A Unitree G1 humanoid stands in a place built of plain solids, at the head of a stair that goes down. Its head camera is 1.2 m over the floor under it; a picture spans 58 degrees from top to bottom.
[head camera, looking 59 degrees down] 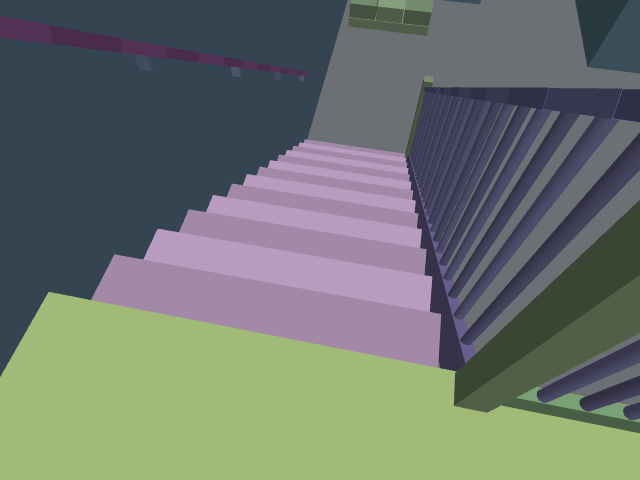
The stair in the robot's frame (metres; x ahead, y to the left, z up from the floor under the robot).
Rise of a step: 0.20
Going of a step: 0.25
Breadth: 1.20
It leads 11 degrees to the right of straight ahead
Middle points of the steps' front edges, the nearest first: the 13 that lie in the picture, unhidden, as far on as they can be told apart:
0.42 0.23 0.00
0.66 0.17 -0.20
0.90 0.13 -0.40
1.15 0.08 -0.60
1.39 0.03 -0.80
1.63 -0.02 -1.00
1.87 -0.07 -1.20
2.11 -0.12 -1.40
2.36 -0.16 -1.60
2.60 -0.21 -1.80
2.84 -0.26 -2.00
3.08 -0.31 -2.20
3.33 -0.36 -2.40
